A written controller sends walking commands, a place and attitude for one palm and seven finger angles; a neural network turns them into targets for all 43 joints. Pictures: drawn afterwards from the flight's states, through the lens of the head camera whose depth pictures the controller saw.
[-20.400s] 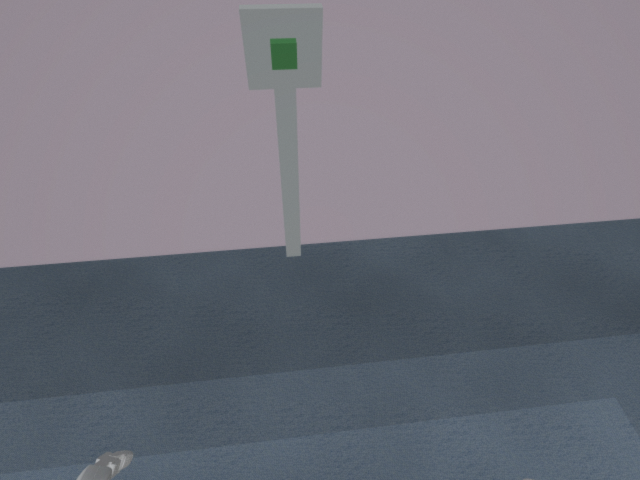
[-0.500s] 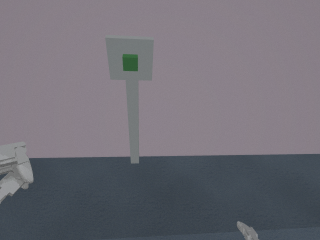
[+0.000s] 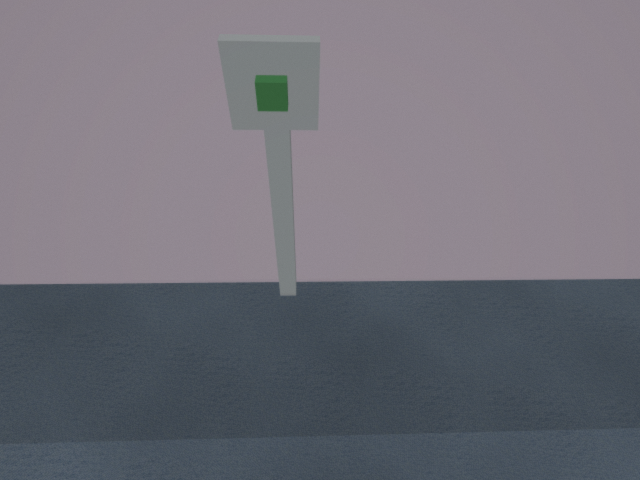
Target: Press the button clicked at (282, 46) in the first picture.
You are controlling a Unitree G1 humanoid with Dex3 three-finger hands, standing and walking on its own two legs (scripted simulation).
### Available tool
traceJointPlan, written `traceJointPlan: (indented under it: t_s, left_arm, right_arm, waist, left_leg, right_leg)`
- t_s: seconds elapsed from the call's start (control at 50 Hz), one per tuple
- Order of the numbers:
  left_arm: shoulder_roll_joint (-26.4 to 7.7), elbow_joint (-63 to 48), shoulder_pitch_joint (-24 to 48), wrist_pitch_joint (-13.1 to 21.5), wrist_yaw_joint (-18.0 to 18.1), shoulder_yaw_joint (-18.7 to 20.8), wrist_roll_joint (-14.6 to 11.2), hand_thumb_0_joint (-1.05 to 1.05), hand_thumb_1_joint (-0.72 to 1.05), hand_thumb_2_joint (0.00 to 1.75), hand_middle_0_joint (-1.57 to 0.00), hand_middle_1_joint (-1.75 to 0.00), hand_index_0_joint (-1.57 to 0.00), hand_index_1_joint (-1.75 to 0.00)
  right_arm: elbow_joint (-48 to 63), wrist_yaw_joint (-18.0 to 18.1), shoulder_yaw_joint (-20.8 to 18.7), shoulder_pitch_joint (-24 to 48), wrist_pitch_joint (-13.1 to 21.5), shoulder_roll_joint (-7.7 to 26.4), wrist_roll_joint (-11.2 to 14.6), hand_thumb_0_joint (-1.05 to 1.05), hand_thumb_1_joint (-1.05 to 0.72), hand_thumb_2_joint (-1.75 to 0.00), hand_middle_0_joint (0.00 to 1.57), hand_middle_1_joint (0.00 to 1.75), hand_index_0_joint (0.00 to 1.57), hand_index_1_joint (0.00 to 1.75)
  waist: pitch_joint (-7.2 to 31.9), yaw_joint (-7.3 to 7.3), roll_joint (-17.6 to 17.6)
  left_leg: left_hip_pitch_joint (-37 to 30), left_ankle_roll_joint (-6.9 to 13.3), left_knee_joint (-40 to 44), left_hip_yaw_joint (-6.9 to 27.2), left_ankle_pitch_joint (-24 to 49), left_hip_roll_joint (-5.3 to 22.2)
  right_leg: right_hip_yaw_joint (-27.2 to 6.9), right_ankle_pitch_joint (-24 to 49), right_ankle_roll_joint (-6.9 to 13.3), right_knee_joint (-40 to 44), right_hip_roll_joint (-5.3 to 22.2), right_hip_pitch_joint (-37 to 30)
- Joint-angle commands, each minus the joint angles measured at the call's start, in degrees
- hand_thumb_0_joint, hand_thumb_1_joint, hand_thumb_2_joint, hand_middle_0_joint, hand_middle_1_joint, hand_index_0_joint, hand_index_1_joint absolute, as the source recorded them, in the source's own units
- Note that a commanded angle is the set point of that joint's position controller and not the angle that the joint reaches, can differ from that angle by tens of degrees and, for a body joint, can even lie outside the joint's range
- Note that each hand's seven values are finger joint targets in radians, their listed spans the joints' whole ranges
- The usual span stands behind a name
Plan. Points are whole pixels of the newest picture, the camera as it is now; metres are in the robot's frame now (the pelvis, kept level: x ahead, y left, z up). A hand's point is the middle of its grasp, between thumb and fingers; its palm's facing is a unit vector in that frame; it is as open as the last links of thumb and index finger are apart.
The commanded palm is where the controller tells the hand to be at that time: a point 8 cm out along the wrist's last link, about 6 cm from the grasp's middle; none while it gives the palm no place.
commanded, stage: let the arm hang, fingers relaxed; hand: left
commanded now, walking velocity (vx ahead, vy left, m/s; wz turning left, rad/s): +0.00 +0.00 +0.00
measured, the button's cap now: (272, 92) +0.80 +0.15 +0.07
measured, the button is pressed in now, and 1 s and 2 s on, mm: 0 0 0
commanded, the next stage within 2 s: stand and wait in 0.66 s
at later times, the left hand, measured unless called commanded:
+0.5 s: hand out of the picture +0.03 +0.19 -0.17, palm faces +0.00 -0.98 -0.21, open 7.3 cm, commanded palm none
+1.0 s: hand out of the picture +0.06 +0.21 -0.16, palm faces -0.01 -0.96 -0.28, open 7.4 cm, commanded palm none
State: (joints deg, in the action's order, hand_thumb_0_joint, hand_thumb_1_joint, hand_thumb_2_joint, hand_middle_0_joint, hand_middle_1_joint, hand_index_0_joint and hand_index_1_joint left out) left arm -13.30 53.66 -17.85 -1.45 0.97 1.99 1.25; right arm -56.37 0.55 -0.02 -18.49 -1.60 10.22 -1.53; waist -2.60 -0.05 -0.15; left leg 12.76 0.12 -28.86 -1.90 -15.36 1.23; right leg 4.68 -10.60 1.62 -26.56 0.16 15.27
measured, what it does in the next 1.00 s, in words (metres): stands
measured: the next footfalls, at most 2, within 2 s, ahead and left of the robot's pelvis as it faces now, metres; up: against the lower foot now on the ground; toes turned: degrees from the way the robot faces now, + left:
none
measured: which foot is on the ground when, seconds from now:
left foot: down 0.00-1.00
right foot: down 0.00-1.00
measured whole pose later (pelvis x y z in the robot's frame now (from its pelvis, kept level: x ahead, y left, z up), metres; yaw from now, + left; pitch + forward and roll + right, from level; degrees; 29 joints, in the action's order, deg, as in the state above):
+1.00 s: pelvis +0.02 +0.00 +0.01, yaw -1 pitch -1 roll +0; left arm -13.5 65.5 -9.5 0.6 0.7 1.8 1.0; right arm -64.2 1.1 -1.2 -12.2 0.0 13.2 -1.1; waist -3.6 -0.3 1.4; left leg 6.7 0.1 -20.4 -3.3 -12.5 0.7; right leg 3.3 -9.1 1.4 -21.2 0.3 11.1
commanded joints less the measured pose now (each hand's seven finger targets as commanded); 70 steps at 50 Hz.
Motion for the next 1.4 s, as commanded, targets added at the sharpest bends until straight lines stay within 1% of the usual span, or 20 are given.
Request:
traceJointPlan:
  t_s: [0.0,0.14,0.2,0.32,0.46,0.48,0.52,0.6,0.62,0.68,0.74,0.78,0.82,0.86,0.96,1.02,1.14,1.2,1.32,1.38]
  left_arm:
    - [-5.69,0.53,1.43,2.08,0.19,0.37,-0.47,0.0,0.9,0.9,-0.46,-0.58,-0.46,-0.58]
    - [-5.94,6.52,1.01,2.12,0.52,0.1,-0.58,0.0,0.9,0.9,-0.2,-0.3,-0.2,-0.3]
    - [-5.7,7.71,1.32,1.99,0.64,0.16,-0.51,0.0,0.9,0.9,-0.2,-0.3,-0.2,-0.3]
    - [-5.3,9.09,1.75,2.01,0.74,0.34,-0.42,0.0,0.9,0.9,-0.2,-0.3,-0.2,-0.3]
    - [-5.33,9.26,3.02,2.32,0.75,0.75,-0.38,0.0,0.9,0.9,-0.2,-0.3,-0.2,-0.3]
    - [-5.47,9.21,2.95,2.35,0.79,0.82,-0.36,0.0,0.9,0.9,-0.2,-0.3,-0.2,-0.3]
    - [-5.38,9.29,3.47,2.39,0.74,0.79,-0.41,0.0,0.9,0.9,-0.2,-0.3,-0.2,-0.3]
    - [-5.93,9.27,4.33,2.63,0.73,0.86,-0.42,0.0,0.9,0.9,-0.2,-0.3,-0.2,-0.3]
    - [-5.94,9.33,4.61,2.63,0.7,0.87,-0.44,0.0,0.9,0.9,-0.2,-0.3,-0.2,-0.3]
    - [-6.71,9.17,5.03,2.64,0.68,1.0,-0.39,0.0,0.9,0.9,-0.2,-0.3,-0.2,-0.3]
    - [-7.16,9.28,5.98,2.69,0.6,1.02,-0.43,0.0,0.9,0.9,-0.2,-0.3,-0.2,-0.3]
    - [-7.68,9.11,6.19,2.77,0.58,1.12,-0.42,0.0,0.9,0.9,-0.2,-0.3,-0.2,-0.3]
    - [-8.1,9.26,6.88,2.79,0.53,1.11,-0.43,0.0,0.9,0.9,-0.2,-0.3,-0.2,-0.3]
    - [-8.74,9.15,7.39,2.94,0.49,1.12,-0.46,0.0,0.9,0.9,-0.2,-0.3,-0.2,-0.3]
    - [-10.07,9.15,8.58,3.17,0.45,1.23,-0.46,0.0,0.9,0.9,-0.2,-0.3,-0.2,-0.3]
    - [-10.99,9.11,9.28,3.32,0.46,1.27,-0.47,0.0,0.9,0.9,-0.2,-0.3,-0.2,-0.3]
    - [-12.33,9.05,10.76,3.45,0.32,1.2,-0.51,0.0,0.9,0.9,-0.2,-0.3,-0.2,-0.3]
    - [-13.23,8.87,11.6,3.6,0.32,1.33,-0.47,0.0,0.9,0.9,-0.2,-0.3,-0.2,-0.3]
    - [-14.19,8.58,12.65,3.81,0.3,1.37,-0.52,0.0,0.9,0.9,-0.2,-0.3,-0.2,-0.3]
    - [-14.65,8.38,13.17,3.76,0.25,1.36,-0.51,0.0,0.9,0.9,-0.2,-0.3,-0.2,-0.3]
  right_arm:
    - [1.11,0.51,-1.43,-1.7,1.53,6.24,0.32,0.0,-0.9,-0.9,0.2,0.3,0.2,0.3]
    - [-3.42,0.74,-1.34,-2.72,1.47,6.15,0.54,0.0,-0.9,-0.9,0.2,0.3,0.2,0.3]
    - [-4.52,0.76,-1.43,-2.93,1.35,5.78,0.45,0.0,-0.9,-0.9,0.2,0.3,0.2,0.3]
    - [-5.59,0.93,-1.54,-2.24,1.63,5.64,0.37,0.0,-0.9,-0.9,0.2,0.3,0.2,0.3]
    - [-5.81,1.11,-1.78,-1.51,1.94,5.84,0.32,0.0,-0.9,-0.9,0.2,0.3,0.2,0.3]
    - [-5.74,1.12,-1.85,-1.48,1.94,5.91,0.44,0.0,-0.9,-0.9,0.2,0.3,0.2,0.3]
    - [-5.86,1.17,-1.83,-1.11,2.1,6.07,0.35,0.0,-0.9,-0.9,0.2,0.3,0.2,0.3]
    - [-5.79,1.24,-2.0,-0.38,2.23,6.99,0.43,0.0,-0.9,-0.9,0.2,0.3,0.2,0.3]
    - [-5.75,1.26,-2.1,-0.08,2.24,7.23,0.45,0.0,-0.9,-0.9,0.2,0.3,0.2,0.3]
    - [-5.7,1.2,-2.21,0.81,2.17,7.96,0.52,0.0,-0.9,-0.9,0.2,0.3,0.2,0.3]
    - [-5.75,1.21,-2.23,1.21,2.26,8.54,0.42,0.0,-0.9,-0.9,0.2,0.3,0.2,0.3]
    - [-5.62,1.15,-2.33,1.87,2.27,9.26,0.55,0.0,-0.9,-0.9,0.2,0.3,0.2,0.3]
    - [-5.79,1.13,-2.32,2.43,2.25,9.67,0.43,0.0,-0.9,-0.9,0.2,0.3,0.2,0.3]
    - [-5.71,1.11,-2.41,3.12,2.37,10.37,0.45,0.0,-0.9,-0.9,0.2,0.3,0.2,0.3]
    - [-5.72,1.04,-2.51,4.92,2.41,11.65,0.52,0.0,-0.9,-0.9,0.2,0.3,0.2,0.3]
    - [-5.59,0.95,-2.51,5.83,2.43,12.4,0.53,0.0,-0.9,-0.9,0.2,0.3,0.2,0.3]
    - [-5.43,0.82,-2.48,7.92,2.39,14.07,0.5,0.0,-0.9,-0.9,0.2,0.3,0.2,0.3]
    - [-5.34,0.73,-2.56,8.7,2.37,14.98,0.54,0.0,-0.9,-0.9,0.2,0.3,0.2,0.3]
    - [-5.11,0.69,-2.56,10.21,2.51,16.19,0.47,0.0,-0.9,-0.9,0.2,0.3,0.2,0.3]
    - [-4.94,0.68,-2.49,10.59,2.47,16.75,0.61,0.0,-0.9,-0.9,0.2,0.3,0.2,0.3]
  waist:
    - [1.13,-0.51,-0.21]
    - [-1.9,-0.39,-1.72]
    - [-3.16,-0.45,-1.01]
    - [-2.9,-0.16,0.56]
    - [-2.53,-0.16,1.53]
    - [-2.29,-0.12,0.85]
    - [-1.73,-0.12,1.75]
    - [-0.59,-0.24,0.45]
    - [-0.64,-0.22,1.3]
    - [-1.41,-0.14,1.62]
    - [-0.59,-0.31,1.42]
    - [-0.13,-0.24,0.01]
    - [0.04,-0.36,0.58]
    - [1.25,-0.44,0.69]
    - [1.68,-0.46,-0.1]
    - [2.26,-0.51,0.52]
    - [2.23,-0.58,0.64]
    - [2.95,-0.63,-0.47]
    - [4.13,-0.61,0.44]
    - [3.51,-0.59,0.31]
  left_leg:
    - [1.41,2.11,8.73,4.87,1.42,4.44]
    - [0.03,2.21,10.35,4.12,0.6,4.23]
    - [0.37,2.26,10.85,3.98,-0.88,4.1]
    - [0.83,2.21,11.91,4.22,-1.28,4.32]
    - [0.54,2.01,11.86,4.16,1.14,4.43]
    - [0.44,2.06,11.77,4.17,1.59,4.65]
    - [0.08,2.02,11.92,4.35,2.7,4.73]
    - [-1.1,1.95,11.73,4.36,5.19,5.19]
    - [-1.27,1.87,11.81,4.24,4.92,5.2]
    - [-1.31,1.89,12.06,4.33,4.55,5.17]
    - [-1.79,1.85,12.36,4.53,5.12,5.45]
    - [-2.42,1.95,12.25,4.47,5.6,5.44]
    - [-2.77,1.87,12.31,4.45,5.6,5.49]
    - [-3.69,1.87,12.19,4.58,7.14,5.59]
    - [-4.76,1.66,12.38,4.27,8.61,5.79]
    - [-5.58,1.58,12.48,4.22,9.82,5.85]
    - [-6.25,1.33,13.0,4.1,9.67,6.01]
    - [-6.63,1.25,13.02,4.12,9.89,6.03]
    - [-7.8,1.1,13.21,4.2,12.56,6.3]
    - [-7.65,1.02,13.66,4.07,12.02,6.43]
  right_leg:
    - [-7.3,-3.7,1.7,8.03,5.91,-3.3]
    - [-7.56,-6.21,1.54,9.96,6.01,-1.77]
    - [-7.69,-8.24,1.45,10.38,5.9,-0.75]
    - [-7.56,-6.82,1.37,9.6,5.72,-1.62]
    - [-7.77,-4.33,1.51,9.35,5.88,-2.68]
    - [-7.57,-3.89,1.49,9.3,5.74,-2.91]
    - [-7.54,-2.35,1.53,8.95,5.89,-3.58]
    - [-7.38,0.79,1.57,8.53,5.89,-4.55]
    - [-7.41,0.6,1.52,8.72,5.99,-4.48]
    - [-7.55,-0.03,1.57,9.13,5.91,-4.07]
    - [-7.57,0.79,1.57,9.01,5.97,-4.85]
    - [-7.55,1.09,1.58,9.14,6.01,-4.93]
    - [-7.74,1.07,1.57,9.39,6.17,-5.06]
    - [-7.82,3.04,1.64,9.08,6.27,-5.74]
    - [-7.72,5.81,1.59,9.32,6.68,-6.31]
    - [-7.83,7.64,1.65,9.34,6.91,-6.97]
    - [-8.16,8.0,1.51,10.19,7.01,-7.28]
    - [-8.36,8.67,1.46,10.57,7.11,-8.02]
    - [-8.23,12.63,1.55,10.36,7.37,-9.46]
    - [-8.27,11.87,1.5,10.71,7.08,-9.22]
